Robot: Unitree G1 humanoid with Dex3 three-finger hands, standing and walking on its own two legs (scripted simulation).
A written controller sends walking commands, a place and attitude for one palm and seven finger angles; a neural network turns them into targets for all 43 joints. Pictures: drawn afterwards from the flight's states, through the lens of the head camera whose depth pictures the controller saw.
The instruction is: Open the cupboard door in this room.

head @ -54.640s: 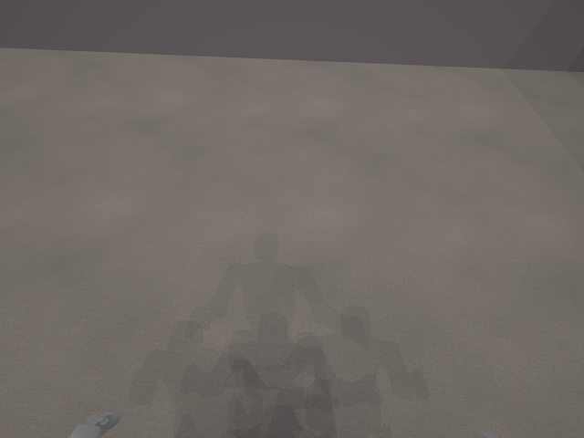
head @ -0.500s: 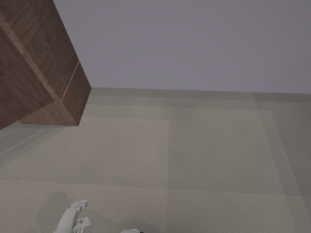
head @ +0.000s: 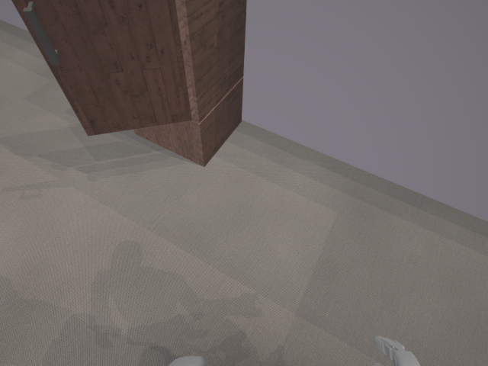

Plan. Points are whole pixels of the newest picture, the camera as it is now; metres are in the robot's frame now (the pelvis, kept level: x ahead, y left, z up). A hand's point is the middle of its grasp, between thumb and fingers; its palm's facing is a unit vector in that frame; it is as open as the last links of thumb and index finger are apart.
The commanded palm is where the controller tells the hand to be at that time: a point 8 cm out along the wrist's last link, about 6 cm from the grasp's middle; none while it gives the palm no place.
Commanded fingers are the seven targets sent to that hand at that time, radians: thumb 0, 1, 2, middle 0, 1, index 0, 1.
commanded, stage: turn to face it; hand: left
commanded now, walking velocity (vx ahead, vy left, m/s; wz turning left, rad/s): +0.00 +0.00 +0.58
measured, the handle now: (43, 34) +0.87 +0.64 +0.01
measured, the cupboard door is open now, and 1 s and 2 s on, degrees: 44 44 44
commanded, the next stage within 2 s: take the last steps up to it in 0.62 s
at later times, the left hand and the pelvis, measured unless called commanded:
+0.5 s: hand out of the picture +0.10 +0.20 -0.14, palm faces +0.19 -0.95 -0.25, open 7.4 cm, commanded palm none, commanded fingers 0.00 0.90 0.90 -0.20 -0.30 -0.20 -0.30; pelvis +0.01 -0.01 +0.01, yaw +12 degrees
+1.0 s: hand out of the picture -0.08 +0.14 -0.15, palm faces +0.49 -0.84 -0.23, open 7.3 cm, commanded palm none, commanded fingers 0.00 0.90 0.90 -0.20 -0.30 -0.20 -0.30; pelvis +0.03 -0.02 +0.02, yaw +24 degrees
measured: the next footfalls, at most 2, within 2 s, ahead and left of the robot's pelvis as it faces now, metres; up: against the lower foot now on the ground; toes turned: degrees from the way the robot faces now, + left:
right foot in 0.52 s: +0.06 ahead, -0.12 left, +0.00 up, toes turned +10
left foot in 1.12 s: +0.04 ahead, +0.16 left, +0.00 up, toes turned +30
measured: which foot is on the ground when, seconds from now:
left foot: down 0.00-0.54, up 0.56-1.00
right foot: down 0.00-0.00, up 0.02-0.50, down 0.52-1.00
